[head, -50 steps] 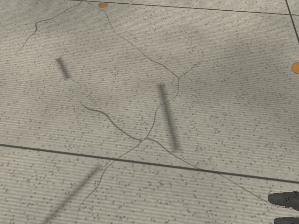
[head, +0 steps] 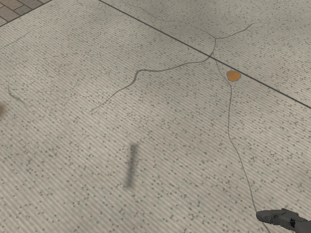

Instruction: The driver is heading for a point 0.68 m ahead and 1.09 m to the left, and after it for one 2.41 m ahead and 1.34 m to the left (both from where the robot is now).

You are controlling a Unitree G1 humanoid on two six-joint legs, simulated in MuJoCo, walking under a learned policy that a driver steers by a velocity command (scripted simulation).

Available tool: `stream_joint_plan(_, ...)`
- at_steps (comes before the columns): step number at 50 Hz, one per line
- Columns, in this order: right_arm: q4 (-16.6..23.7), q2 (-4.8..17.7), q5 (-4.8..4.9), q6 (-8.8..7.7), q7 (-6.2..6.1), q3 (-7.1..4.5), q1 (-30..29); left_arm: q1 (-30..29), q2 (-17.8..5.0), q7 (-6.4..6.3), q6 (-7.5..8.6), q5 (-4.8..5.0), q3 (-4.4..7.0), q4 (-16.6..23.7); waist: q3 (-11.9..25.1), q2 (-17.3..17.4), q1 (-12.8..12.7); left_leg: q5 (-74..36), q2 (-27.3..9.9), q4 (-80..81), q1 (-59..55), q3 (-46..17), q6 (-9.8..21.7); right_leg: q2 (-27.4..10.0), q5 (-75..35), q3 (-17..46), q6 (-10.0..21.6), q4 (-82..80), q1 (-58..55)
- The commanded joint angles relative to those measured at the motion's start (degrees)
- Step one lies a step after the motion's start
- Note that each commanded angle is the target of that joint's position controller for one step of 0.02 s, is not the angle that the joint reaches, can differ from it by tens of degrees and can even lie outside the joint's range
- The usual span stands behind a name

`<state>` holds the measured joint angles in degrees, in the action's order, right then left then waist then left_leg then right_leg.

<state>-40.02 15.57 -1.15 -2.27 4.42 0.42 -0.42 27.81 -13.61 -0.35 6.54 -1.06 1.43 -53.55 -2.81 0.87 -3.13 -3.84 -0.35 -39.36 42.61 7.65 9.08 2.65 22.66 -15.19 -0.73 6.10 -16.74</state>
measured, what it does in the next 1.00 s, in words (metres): walks ahead, turning left: left foot, then right foot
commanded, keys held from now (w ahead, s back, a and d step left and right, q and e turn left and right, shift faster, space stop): w+q+shift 1.00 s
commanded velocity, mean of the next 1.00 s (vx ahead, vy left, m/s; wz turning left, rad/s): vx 1.00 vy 0.00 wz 0.95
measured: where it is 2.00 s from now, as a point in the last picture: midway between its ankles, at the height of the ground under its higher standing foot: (26, 86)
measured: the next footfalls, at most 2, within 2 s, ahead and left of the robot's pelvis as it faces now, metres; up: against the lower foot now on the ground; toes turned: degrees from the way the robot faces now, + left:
left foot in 0.06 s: +0.26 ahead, +0.03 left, +0.00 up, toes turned +7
right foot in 0.46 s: +0.72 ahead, -0.04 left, +0.00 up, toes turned +28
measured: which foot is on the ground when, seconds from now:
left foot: up 0.00-0.04, down 0.06-0.48, up 0.50-0.90, down 0.92-1.00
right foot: down 0.00-0.06, up 0.08-0.44, down 0.46-0.90, up 0.92-1.00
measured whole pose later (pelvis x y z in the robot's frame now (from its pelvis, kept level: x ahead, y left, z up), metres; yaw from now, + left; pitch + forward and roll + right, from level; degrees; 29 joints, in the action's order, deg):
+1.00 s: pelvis +0.87 +0.29 -0.01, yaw +57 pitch +0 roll +0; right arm -40.7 18.4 -1.6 0.4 1.0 -3.0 10.2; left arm 18.8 -14.3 -0.1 3.5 -1.8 1.1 -43.8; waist -3.8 0.2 -1.7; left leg 16.6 10.9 -41.6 25.5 4.5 12.5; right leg -4.1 20.9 -0.3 -2.7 80.9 13.0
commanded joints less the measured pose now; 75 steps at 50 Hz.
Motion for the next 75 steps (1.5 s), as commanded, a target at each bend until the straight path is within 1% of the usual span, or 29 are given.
stream_joint_plan(1,-1.5,7.2,0.39,-0.49,-0.82,-2.54,14.3,-4.3,-14.7,-2.23,-1.83,-0.85,3.32,5.0,6.9,-8.9,12.4,6.6,7.9,-0.1,-25.9,3.8,2.7,-15.2,-90.5,-0.1,1.0,24.8,9.1)
stream_joint_plan(3,-7.7,11.9,0.51,0.0,-2.9,-5.98,34.2,-9.3,-15.4,-1.88,-3.26,-1.68,3.98,6.7,13.7,-5.2,20.4,14.1,6.2,5.3,-49.1,-4.9,6.7,-12.3,-64.1,1.0,2.1,61.2,23.0)
stream_joint_plan(4,-7.6,15.5,1.11,0.83,-3.96,-7.13,28.9,-10.5,-6.2,-0.63,-2.31,-2.57,1.84,9.6,9.1,10.7,12.2,6.4,-3.6,2.0,-55.9,-20.8,9.2,-2.6,1.1,3.9,0.9,81.1,44.5)
stream_joint_plan(5,-5.1,20.1,-0.61,1.65,-3.93,-8.4,26.9,-9.1,-6.5,-0.14,-1.15,0.35,1.16,16.3,20.2,14.1,9.5,19.0,-12.8,14.6,-70.4,-50.6,22.5,1.3,7.2,15.9,-1.0,93.1,63.8)
stream_joint_plan(6,-4.2,16.9,-0.72,1.57,-4.45,-8.37,26.6,-13.7,-8.5,-0.27,0.32,-0.31,0.61,16.6,16.2,0.8,10.8,23.8,-14.0,23.2,-67.2,-54.9,19.7,-2.7,1.8,20.4,0.4,88.1,68.0)
stream_joint_plan(10,-5.7,9.6,0.59,-1.19,-5.37,-6.02,21.2,-15.8,-7.9,0.14,-1.93,-3.27,-0.18,16.3,0.6,-8.1,1.1,9.6,-5.2,26.2,-35.5,-37.1,13.0,-9.0,0.4,20.0,-2.0,68.7,55.8)
stream_joint_plan(14,-5.0,10.9,0.69,-2.95,-4.61,-6.29,20.8,-27.3,-5.3,1.44,-3.5,-2.5,-1.65,22.1,-4.1,-3.6,2.7,5.1,1.2,30.5,-20.3,-30.0,10.5,-9.5,-11.1,15.6,-4.0,46.3,48.2)
stream_joint_plan(20,-5.9,13.2,1.5,-2.6,-3.89,-7.7,24.6,-30.2,-7.8,0.95,-2.83,-0.62,-1.05,24.1,1.2,1.0,6.7,-16.8,0.9,22.8,-31.9,-30.3,3.3,-3.3,-26.0,15.0,-0.8,25.1,34.7)
stream_joint_plan(23,-4.6,16.1,0.43,-2.98,-3.74,-8.19,18.8,-4.8,-15.3,-1.41,-2.08,-0.56,2.6,18.0,15.1,1.0,-7.9,-23.7,3.4,-9.7,-27.4,-28.5,-0.8,-4.5,-12.7,17.2,1.2,26.4,6.5)
stream_joint_plan(24,-2.3,7.1,0.01,-3.62,-4.0,-5.85,17.0,7.0,-19.0,-2.49,-1.86,-2.28,3.95,15.7,22.1,-9.2,-10.5,13.6,7.2,-30.9,-17.0,-23.9,-0.8,-18.7,6.7,31.3,2.3,25.6,-6.2)
stream_joint_plan(25,1.5,3.2,3.17,-3.32,-4.12,-3.98,25.3,-0.5,-22.8,-1.72,-2.08,-3.32,4.76,16.6,28.6,-28.5,-0.9,33.0,10.1,-43.1,-3.0,-17.5,-2.3,-32.5,18.7,66.5,8.2,10.6,-10.6)
stream_joint_plan(26,-0.8,8.2,1.04,-2.1,-4.86,-4.13,20.8,-8.0,-15.7,-1.24,-2.6,-2.76,4.24,18.5,18.7,-15.5,-1.3,25.8,3.8,-45.1,2.3,-15.7,-1.7,-28.9,27.9,63.8,8.6,8.2,-1.6)
stream_joint_plan(28,-0.6,8.8,-0.4,-0.87,-3.41,-4.55,14.2,-11.1,-8.9,-0.8,-2.89,-2.57,2.62,16.8,7.0,-2.9,-0.8,19.8,-0.7,-40.3,1.2,-13.1,-2.5,-23.7,9.6,43.2,7.7,9.2,12.2)
stream_joint_plan(32,4.8,2.9,-0.94,1.87,-0.76,-2.78,7.5,-5.8,-5.8,0.44,-0.9,-0.51,1.7,9.6,0.5,-5.5,2.2,19.1,-5.2,-37.3,3.6,-12.2,-2.8,-20.6,-11.2,23.7,4.7,5.7,20.3)
stream_joint_plan(40,10.3,3.3,-0.73,1.94,1.58,-1.32,-5.2,-4.3,-10.9,-0.01,0.31,-0.44,2.54,6.5,-5.2,-3.4,3.9,4.0,0.1,-7.0,-8.9,2.0,0.7,-14.5,-54.1,-1.4,1.4,1.9,20.7)
stream_joint_plan(44,3.3,9.2,-0.41,1.54,-0.5,-4.19,17.0,-6.3,-17.6,-1.42,-2.86,-0.67,4.22,8.6,8.3,-8.1,15.9,13.7,7.3,-4.5,-34.1,1.9,4.8,-18.6,-86.3,-0.1,1.9,34.7,17.2)
stream_joint_plan(45,-0.9,11.8,-0.29,1.34,-1.79,-6.09,28.5,-8.6,-17.2,-1.1,-3.53,-0.96,4.25,9.9,12.8,-5.5,20.1,15.1,7.3,0.8,-50.4,-2.7,6.7,-17.5,-72.9,0.7,1.9,53.1,27.2)
stream_joint_plan(46,-1.4,15.4,1.48,2.09,-3.4,-8.11,24.8,-9.5,-12.3,0.04,-3.66,-1.46,3.47,11.4,9.6,7.4,15.1,19.2,1.2,4.7,-57.4,-14.8,8.5,-6.1,-11.1,1.0,0.2,74.7,43.7)
stream_joint_plan(47,2.4,21.9,-0.93,3.05,-3.33,-8.76,20.0,-5.9,-9.6,0.12,-2.63,-0.68,2.38,18.6,17.7,12.9,8.0,16.3,-12.4,11.9,-71.3,-46.9,19.9,-1.1,7.4,10.1,-2.4,91.8,64.3)
stream_joint_plan(48,3.2,19.9,-1.1,3.38,-4.36,-8.9,24.4,-11.8,-11.7,0.21,-0.96,-0.54,1.99,20.4,20.1,2.7,11.8,24.6,-14.4,21.1,-70.0,-55.1,20.5,-3.2,2.8,19.1,-2.0,89.8,68.8)
stream_joint_plan(50,-0.2,14.7,-0.15,1.58,-5.19,-7.79,21.7,-15.0,-11.0,0.05,-0.28,-0.94,1.25,20.0,4.1,-5.4,6.0,19.3,-10.7,25.4,-50.0,-47.0,15.7,-8.3,-0.2,19.7,-1.7,75.7,65.3)
stream_joint_plan(56,-0.4,11.4,0.38,-2.44,-4.54,-6.13,17.4,-23.1,-6.9,1.1,-4.41,-2.27,-0.45,23.3,-3.4,-3.5,1.5,10.2,0.8,29.6,-19.2,-31.0,11.2,-10.5,-7.8,16.5,-4.8,47.9,47.8)
stream_joint_plan(62,-2.4,13.4,1.23,-2.42,-3.74,-7.43,21.8,-27.1,-8.7,0.99,-3.78,-0.2,-0.08,24.3,0.9,0.8,5.4,-8.7,0.5,22.8,-28.7,-32.2,4.3,-4.6,-24.4,16.4,-1.7,26.9,33.5)
stream_joint_plan(65,-2.7,15.9,0.34,-2.46,-3.68,-7.74,18.8,-3.2,-15.2,-1.24,-2.95,-0.95,3.07,18.3,13.6,-1.1,-7.7,-22.7,3.3,-9.3,-29.1,-27.5,-0.4,-3.9,-13.0,14.9,0.8,26.2,9.5)
stream_joint_plan(66,-1.4,7.4,0.07,-3.26,-4.21,-5.54,18.5,7.6,-18.2,-2.26,-2.24,-2.8,3.93,16.1,19.4,-9.6,-9.8,6.9,6.9,-30.6,-20.6,-23.0,-1.6,-17.0,-3.0,28.1,3.1,25.1,-0.8)
stream_joint_plan(67,1.0,3.2,2.25,-3.43,-4.22,-4.11,28.5,1.0,-23.3,-1.54,-2.19,-3.31,4.97,16.3,25.5,-30.0,-0.2,33.6,14.3,-43.2,-6.9,-17.2,-4.7,-30.7,-14.4,65.2,12.6,12.6,-6.0)
stream_joint_plan(70,-1.4,6.9,-1.1,-2.15,-4.41,-3.9,16.6,-7.8,-9.2,0.67,-1.95,-1.19,2.43,15.4,8.1,-3.5,-0.6,26.8,5.5,-41.5,-2.8,-16.2,-5.6,-21.9,-42.2,44.0,14.7,16.5,12.3)
stream_joint_plan(71,1.5,6.7,2.99,-2.35,-4.45,-3.66,11.7,-9.0,-9.4,0.6,-0.43,2.4,2.73,15.4,6.5,-9.0,-1.1,30.5,1.6,-39.2,-0.6,-15.6,-6.7,-18.1,-46.2,37.8,13.5,15.9,11.6)
stream_joint_plan(75,4.8,3.8,1.06,-3.0,-3.48,-1.79,6.3,-12.7,-11.5,-0.3,-0.15,2.89,3.21,14.1,3.8,-3.5,3.7,26.2,-0.2,-11.4,-8.6,-12.1,-9.6,-14.3,-52.7,33.3,13.1,12.0,25.0)
Keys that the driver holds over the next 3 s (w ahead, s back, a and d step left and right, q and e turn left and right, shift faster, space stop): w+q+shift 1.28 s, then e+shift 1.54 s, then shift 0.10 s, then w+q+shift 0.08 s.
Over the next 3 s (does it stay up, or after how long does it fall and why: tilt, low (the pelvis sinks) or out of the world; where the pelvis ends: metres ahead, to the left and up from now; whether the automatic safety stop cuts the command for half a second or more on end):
stays up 1.25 0.80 0.02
